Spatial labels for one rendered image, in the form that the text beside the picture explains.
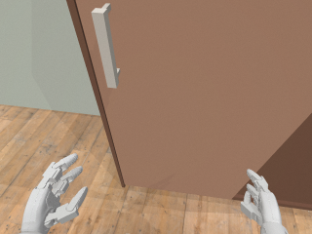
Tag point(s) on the handle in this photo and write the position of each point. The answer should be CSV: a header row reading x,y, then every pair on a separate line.
x,y
105,45

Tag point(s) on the left robot hand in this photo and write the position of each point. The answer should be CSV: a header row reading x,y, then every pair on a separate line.
x,y
37,216

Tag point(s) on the right robot forearm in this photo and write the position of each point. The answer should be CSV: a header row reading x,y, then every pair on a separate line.
x,y
272,228

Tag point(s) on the wardrobe door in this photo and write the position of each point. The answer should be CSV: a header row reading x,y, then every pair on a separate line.
x,y
288,172
208,89

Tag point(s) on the right robot hand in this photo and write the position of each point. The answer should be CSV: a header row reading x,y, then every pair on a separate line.
x,y
265,207

